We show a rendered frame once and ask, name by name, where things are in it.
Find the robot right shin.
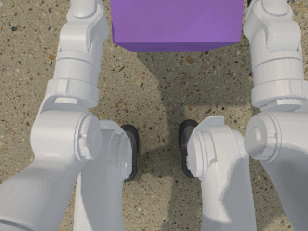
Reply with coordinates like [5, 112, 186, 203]
[186, 115, 249, 173]

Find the left robot forearm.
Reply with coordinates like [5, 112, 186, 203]
[30, 0, 110, 147]

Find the carton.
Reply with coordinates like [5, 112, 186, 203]
[110, 0, 245, 52]

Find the robot left upper arm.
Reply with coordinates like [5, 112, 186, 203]
[0, 109, 103, 231]

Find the robot right thigh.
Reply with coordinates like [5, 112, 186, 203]
[189, 125, 257, 231]

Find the right robot forearm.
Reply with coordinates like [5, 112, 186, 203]
[243, 0, 308, 113]

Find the robot right upper arm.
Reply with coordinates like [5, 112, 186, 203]
[244, 111, 308, 231]

